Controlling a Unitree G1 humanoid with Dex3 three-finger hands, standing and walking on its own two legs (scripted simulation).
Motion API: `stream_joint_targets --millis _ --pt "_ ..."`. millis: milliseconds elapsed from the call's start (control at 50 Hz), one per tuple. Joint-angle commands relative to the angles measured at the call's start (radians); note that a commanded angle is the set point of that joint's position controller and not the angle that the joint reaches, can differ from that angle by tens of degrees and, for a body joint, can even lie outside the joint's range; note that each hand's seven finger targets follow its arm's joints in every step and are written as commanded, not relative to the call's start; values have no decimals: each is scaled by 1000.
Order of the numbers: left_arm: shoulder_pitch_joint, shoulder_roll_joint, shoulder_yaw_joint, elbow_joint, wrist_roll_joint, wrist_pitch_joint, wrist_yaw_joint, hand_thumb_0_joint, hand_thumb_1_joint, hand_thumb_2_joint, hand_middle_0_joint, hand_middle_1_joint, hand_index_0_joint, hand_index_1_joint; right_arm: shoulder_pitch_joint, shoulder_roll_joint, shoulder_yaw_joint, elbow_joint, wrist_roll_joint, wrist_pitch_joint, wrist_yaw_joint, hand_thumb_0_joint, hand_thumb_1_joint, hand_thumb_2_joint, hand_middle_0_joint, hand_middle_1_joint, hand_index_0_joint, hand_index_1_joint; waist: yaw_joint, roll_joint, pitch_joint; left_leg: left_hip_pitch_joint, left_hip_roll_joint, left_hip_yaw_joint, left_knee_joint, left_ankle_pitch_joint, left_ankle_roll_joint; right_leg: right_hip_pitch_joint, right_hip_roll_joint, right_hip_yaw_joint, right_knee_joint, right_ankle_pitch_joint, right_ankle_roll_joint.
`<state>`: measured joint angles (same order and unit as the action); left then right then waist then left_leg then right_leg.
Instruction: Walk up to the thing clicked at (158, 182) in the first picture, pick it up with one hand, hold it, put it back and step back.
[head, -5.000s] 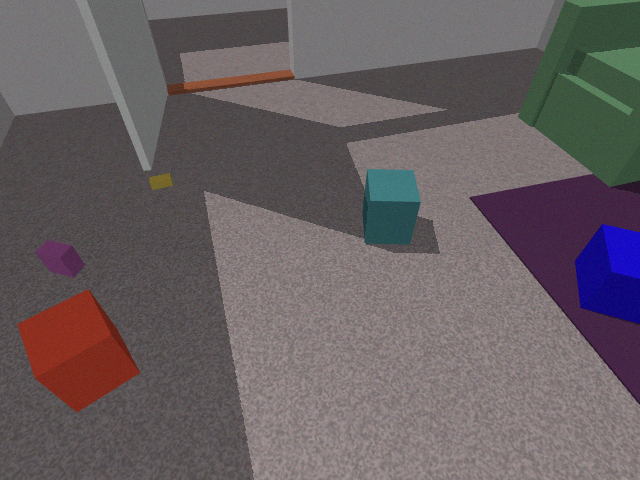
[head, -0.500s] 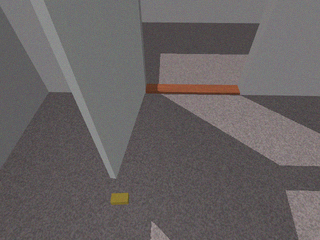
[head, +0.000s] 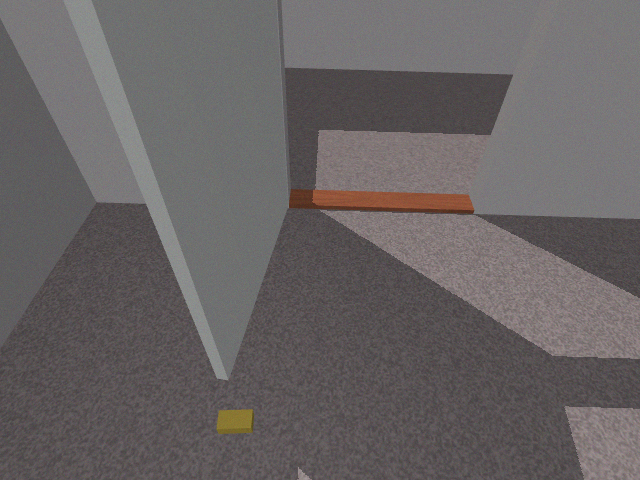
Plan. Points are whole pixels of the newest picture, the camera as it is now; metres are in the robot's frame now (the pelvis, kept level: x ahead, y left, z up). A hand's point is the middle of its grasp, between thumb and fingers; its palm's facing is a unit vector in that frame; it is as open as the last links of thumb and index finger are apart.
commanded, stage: walk up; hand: left
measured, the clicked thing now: (235, 421) +0.47 +0.26 -0.76
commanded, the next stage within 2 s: stand in 0.78 s
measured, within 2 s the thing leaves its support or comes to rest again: neither
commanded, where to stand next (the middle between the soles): +0.09 +0.01 m, yaw +0 degrees
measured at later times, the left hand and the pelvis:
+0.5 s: hand out of the picture +0.07 +0.25 -0.16, palm faces +0.01 -0.94 -0.33, open 7.4 cm; pelvis +0.01 +0.00 +0.00, yaw +1 degrees
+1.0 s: hand out of the picture +0.10 +0.25 -0.15, palm faces -0.02 -0.94 -0.33, open 7.4 cm; pelvis +0.02 +0.00 +0.00, yaw +1 degrees
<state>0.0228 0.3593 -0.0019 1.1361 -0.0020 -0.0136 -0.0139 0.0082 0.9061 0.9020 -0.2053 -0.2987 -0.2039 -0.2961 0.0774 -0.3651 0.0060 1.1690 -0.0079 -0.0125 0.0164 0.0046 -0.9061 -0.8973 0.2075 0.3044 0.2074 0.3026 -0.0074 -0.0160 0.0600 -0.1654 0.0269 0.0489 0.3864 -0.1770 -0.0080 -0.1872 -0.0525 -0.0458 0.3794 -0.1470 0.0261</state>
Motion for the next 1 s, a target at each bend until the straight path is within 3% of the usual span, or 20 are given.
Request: stream_joint_targets --millis 0,140,440,700,780,860,980 --pt "-43 203 41 -28 -1 -17 11 0 900 900 -200 -300 -200 -300 -55 -212 -43 -48 4 -23 -14 0 -900 -900 200 300 200 300 12 45 -121 3 116 -117 -115 57 26 91 -97 92 -80 57 -39" --pt "-28 204 41 -8 6 -18 11 0 900 900 -200 -300 -200 -300 -76 -211 -47 -51 4 -17 -13 0 -900 -900 200 300 200 300 11 28 -86 23 113 -120 -130 1 28 42 -93 92 -117 -9 -31" --pt "-1 197 48 -13 9 -22 16 0 900 900 -200 -300 -200 -300 -67 -200 -51 -54 4 -9 -14 0 -900 -900 200 300 200 300 10 11 -118 63 114 -110 -111 95 23 70 -98 83 -122 62 -28" --pt "2 194 52 -28 13 -17 17 0 900 900 -200 -300 -200 -300 -60 -196 -53 -65 1 -10 -15 0 -900 -900 200 300 200 300 13 26 -108 32 111 -120 -128 73 23 98 -97 76 -116 55 -26" --pt "8 192 44 -32 12 -15 19 0 900 900 -200 -300 -200 -300 -57 -185 -50 -68 -5 -13 -16 0 -900 -900 200 300 200 300 8 19 -79 16 113 -124 -149 57 11 83 -95 76 -119 -4 -26" --pt "5 195 42 -44 14 -16 18 0 900 900 -200 -300 -200 -300 -55 -193 -51 -70 -5 -16 -18 0 -900 -900 200 300 200 300 5 37 -85 14 110 -120 -146 44 9 85 -98 78 -115 -2 -28" --pt "9 200 40 -49 10 -19 16 0 900 900 -200 -300 -200 -300 -38 -196 -50 -67 -5 -20 -18 0 -900 -900 200 300 200 300 2 28 -102 40 115 -116 -134 125 9 95 -102 82 -109 50 -32"
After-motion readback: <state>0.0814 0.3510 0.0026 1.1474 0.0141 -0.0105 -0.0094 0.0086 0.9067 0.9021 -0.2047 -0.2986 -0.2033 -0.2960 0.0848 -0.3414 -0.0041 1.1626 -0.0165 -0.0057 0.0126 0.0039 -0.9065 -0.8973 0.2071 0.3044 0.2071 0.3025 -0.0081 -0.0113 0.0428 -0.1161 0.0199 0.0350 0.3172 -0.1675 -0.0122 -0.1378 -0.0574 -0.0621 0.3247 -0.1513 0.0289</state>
